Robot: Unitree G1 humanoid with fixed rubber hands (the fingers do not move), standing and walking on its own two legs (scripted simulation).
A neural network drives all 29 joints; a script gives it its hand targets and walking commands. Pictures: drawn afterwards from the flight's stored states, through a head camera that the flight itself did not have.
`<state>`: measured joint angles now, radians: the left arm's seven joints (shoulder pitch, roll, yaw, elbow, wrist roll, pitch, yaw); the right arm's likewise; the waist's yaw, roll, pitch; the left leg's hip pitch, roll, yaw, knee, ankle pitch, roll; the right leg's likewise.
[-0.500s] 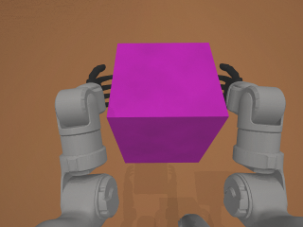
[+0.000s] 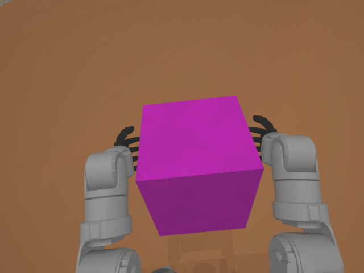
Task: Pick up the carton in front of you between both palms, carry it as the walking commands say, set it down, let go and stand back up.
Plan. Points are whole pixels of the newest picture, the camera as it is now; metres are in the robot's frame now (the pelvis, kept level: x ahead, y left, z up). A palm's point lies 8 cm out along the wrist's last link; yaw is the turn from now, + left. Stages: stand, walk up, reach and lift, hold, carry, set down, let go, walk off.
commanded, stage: carry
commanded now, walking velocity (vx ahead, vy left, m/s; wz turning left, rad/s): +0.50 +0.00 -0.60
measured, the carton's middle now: (196, 168) +0.36 +0.01 +0.00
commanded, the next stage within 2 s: none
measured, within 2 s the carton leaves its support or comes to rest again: neither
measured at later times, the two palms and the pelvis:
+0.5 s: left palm (163, 78) +0.59 +0.09 +0.09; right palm (284, 87) +0.52 -0.20 +0.10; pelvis +0.29 +0.00 +0.00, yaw -10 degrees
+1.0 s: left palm (225, 29) +0.85 -0.10 +0.07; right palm (321, 47) +0.73 -0.37 +0.07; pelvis +0.56 -0.12 +0.00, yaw -25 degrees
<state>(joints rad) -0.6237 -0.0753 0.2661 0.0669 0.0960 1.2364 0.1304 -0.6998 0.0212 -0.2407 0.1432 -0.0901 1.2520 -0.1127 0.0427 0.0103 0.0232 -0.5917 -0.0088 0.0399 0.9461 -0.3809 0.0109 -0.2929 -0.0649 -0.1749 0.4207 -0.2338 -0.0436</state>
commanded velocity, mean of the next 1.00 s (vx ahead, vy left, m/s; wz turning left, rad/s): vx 0.50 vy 0.00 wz -0.55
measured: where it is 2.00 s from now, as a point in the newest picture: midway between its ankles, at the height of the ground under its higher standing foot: (246, 122)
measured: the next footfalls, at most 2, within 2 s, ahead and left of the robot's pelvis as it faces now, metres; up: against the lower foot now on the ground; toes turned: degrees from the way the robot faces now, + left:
left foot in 0.18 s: +0.24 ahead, +0.11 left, +0.00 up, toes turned +8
right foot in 0.62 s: +0.53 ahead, -0.16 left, +0.00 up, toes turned -23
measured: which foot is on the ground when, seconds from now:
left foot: up 0.00-0.16, down 0.18-0.66, up 0.68-1.00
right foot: down 0.00-0.18, up 0.20-0.60, down 0.62-1.00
